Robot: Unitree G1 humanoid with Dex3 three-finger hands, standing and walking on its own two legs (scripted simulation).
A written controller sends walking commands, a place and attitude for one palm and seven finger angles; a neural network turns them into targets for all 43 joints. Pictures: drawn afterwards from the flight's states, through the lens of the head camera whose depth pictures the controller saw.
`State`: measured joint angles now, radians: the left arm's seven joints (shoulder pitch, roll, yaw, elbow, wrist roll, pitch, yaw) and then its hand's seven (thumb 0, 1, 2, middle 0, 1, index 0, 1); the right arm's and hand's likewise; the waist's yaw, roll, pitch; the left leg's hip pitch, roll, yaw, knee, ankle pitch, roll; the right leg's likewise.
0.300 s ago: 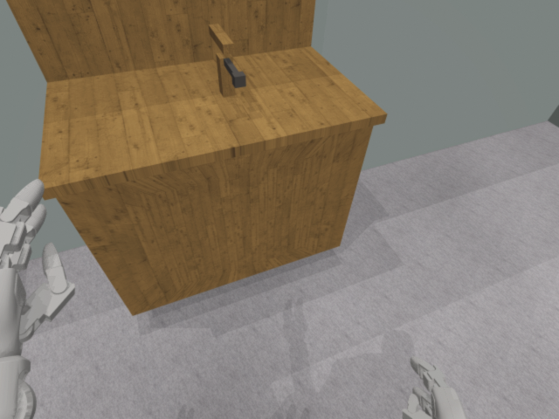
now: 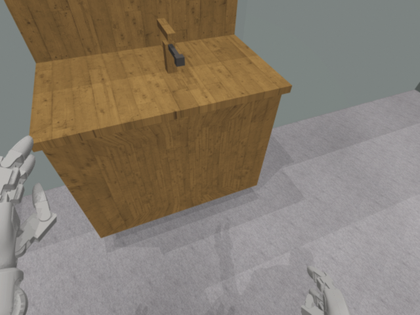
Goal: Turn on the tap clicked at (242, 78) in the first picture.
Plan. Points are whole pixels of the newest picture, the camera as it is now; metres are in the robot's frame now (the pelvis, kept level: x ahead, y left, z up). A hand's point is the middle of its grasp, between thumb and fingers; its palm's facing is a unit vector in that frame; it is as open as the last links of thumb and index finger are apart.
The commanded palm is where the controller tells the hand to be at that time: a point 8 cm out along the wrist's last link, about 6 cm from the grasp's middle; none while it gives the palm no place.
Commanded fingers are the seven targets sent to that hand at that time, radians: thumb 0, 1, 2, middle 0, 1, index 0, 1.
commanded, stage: look at it before walking up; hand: left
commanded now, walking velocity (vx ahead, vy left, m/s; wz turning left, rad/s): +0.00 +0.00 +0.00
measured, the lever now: (179, 60) +0.83 +0.16 +0.08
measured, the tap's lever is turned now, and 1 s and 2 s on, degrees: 0 0 0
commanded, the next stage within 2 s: walk to a spot facing it in 0.10 s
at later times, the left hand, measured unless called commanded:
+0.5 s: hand (75, 208) +0.23 +0.22 +0.15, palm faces +0.36 -0.86 -0.35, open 7.4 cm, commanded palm +0.18 +0.25 +0.18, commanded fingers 0.00 0.90 0.90 -0.20 -0.30 -0.20 -0.30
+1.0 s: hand (131, 203) +0.24 +0.14 +0.16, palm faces +0.14 -0.90 -0.40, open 7.4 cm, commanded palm +0.20 +0.18 +0.18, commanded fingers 0.00 0.90 0.90 -0.20 -0.30 -0.20 -0.30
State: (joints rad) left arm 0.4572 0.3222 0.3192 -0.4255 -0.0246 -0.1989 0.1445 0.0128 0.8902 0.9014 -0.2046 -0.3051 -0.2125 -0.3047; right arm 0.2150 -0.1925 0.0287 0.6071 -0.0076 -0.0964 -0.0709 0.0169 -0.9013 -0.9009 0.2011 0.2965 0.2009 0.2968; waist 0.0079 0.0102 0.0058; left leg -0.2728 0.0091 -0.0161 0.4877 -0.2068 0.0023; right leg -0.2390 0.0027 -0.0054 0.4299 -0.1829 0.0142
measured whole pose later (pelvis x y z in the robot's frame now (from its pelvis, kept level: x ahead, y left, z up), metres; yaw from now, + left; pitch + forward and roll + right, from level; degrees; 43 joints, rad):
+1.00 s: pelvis -0.04 -0.02 -0.01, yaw -20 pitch +0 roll +1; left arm 0.46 0.34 0.38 -0.49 -0.04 -0.20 0.14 0.01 0.89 0.90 -0.20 -0.31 -0.21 -0.30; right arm 0.23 -0.19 0.00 0.55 0.01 -0.04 -0.02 0.02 -0.90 -0.90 0.20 0.30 0.20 0.30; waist 0.03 -0.01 0.04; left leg -0.22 0.09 0.14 0.57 -0.34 -0.04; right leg -0.54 0.04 0.02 1.00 -0.41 0.05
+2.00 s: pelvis +0.03 -0.18 -0.01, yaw -37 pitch +0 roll +1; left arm 0.46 0.35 0.35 -0.48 -0.02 -0.18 0.15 0.01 0.89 0.90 -0.20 -0.30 -0.21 -0.30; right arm 0.23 -0.13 0.06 0.59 -0.01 -0.09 -0.05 0.02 -0.90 -0.90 0.20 0.30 0.20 0.30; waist 0.02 0.04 0.01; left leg -0.10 0.12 0.17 0.49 -0.37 -0.07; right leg -0.46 -0.05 -0.12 0.76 -0.34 0.01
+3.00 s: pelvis +0.04 -0.30 +0.00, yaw -9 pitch -1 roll +2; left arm 0.47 0.32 0.32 -0.49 -0.05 -0.12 0.15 0.01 0.89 0.90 -0.21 -0.31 -0.21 -0.31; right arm 0.20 -0.22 0.00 0.63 0.01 -0.05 -0.07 0.02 -0.90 -0.90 0.20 0.30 0.20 0.30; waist 0.01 0.02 0.04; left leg -0.51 0.01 0.07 1.03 -0.43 -0.06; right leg -0.19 -0.10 -0.16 0.52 -0.32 0.00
